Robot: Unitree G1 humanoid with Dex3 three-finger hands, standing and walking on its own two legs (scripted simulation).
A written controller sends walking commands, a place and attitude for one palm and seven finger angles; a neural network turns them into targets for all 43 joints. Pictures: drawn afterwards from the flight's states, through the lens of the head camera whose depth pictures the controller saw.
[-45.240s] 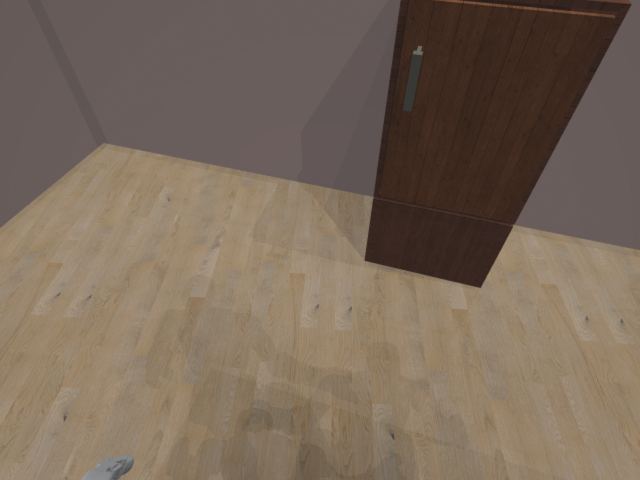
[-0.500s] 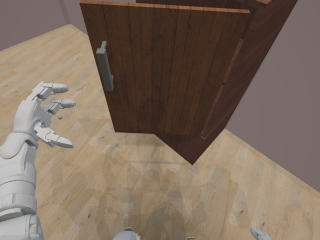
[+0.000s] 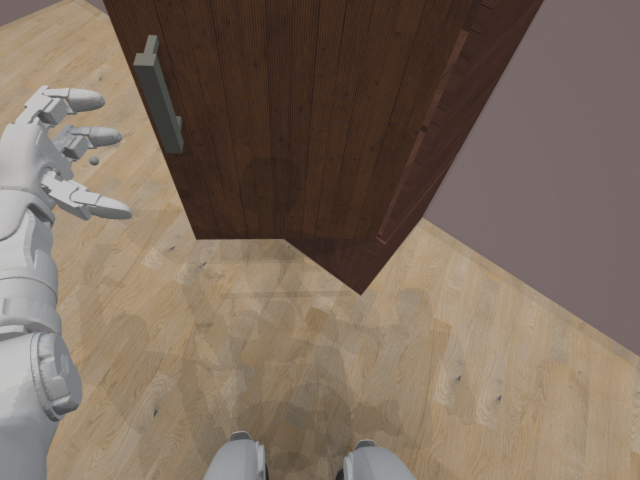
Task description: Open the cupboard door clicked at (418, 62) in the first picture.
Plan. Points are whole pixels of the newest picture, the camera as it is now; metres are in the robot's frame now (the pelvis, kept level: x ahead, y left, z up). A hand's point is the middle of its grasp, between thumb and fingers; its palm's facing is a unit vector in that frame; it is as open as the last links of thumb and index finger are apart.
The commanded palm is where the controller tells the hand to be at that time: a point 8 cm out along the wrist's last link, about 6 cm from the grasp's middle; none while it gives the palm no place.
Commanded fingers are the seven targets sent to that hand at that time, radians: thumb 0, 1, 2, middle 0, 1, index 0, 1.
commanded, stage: move the hooked fingers beside the handle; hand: left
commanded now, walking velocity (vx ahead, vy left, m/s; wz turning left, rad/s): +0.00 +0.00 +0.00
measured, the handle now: (164, 98) +0.59 +0.19 +0.09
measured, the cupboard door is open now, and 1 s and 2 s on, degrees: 41 41 41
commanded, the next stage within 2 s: slide the fingers in behind the handle in 1.62 s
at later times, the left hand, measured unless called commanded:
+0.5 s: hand (112, 117) +0.54 +0.24 +0.10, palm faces -0.01 -1.00 +0.00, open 14.0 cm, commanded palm +0.51 +0.28 +0.09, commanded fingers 0.00 -0.50 0.30 -0.30 -1.20 -0.30 -1.20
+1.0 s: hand (108, 131) +0.52 +0.24 +0.09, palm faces -0.01 -1.00 +0.00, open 14.0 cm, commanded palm +0.51 +0.28 +0.08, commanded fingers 0.00 -0.50 0.30 -0.30 -1.20 -0.30 -1.20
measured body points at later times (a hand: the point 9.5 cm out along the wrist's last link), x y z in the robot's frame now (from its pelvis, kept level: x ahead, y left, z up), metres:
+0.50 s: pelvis +0.01 +0.00 -0.01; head +0.15 +0.03 +0.42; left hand +0.53 +0.29 +0.10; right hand -0.02 -0.27 -0.11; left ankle +0.04 +0.10 -0.68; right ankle -0.01 -0.13 -0.68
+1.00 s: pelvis +0.01 +0.01 -0.01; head +0.13 +0.04 +0.43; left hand +0.51 +0.30 +0.10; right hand +0.01 -0.26 -0.11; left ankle +0.04 +0.10 -0.68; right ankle -0.01 -0.13 -0.68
